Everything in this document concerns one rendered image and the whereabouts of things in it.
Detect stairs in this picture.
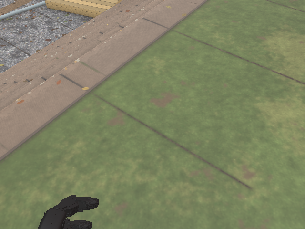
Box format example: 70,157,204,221
0,0,165,111

